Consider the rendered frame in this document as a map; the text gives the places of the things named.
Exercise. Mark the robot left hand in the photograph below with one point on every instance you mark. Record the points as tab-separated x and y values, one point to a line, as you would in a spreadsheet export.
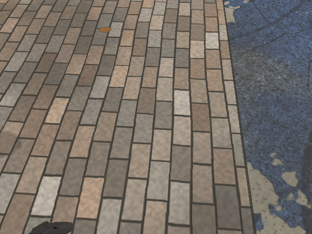
61	227

